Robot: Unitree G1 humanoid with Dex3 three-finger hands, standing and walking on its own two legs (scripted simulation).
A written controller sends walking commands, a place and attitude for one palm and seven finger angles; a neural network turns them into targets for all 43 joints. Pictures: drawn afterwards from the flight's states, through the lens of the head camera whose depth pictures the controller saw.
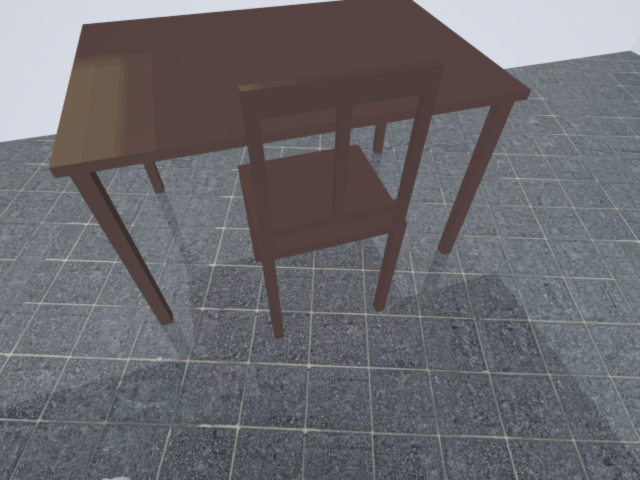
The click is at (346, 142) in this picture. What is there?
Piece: chair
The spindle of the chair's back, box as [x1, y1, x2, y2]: [332, 105, 352, 217]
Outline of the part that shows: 352,105 337,108 336,113 332,195 332,213 334,217 343,215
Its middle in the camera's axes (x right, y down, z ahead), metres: +0.04 -0.16 +0.86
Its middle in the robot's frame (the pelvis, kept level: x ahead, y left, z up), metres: +0.75 -0.01 -0.07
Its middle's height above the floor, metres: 0.70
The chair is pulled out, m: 0.00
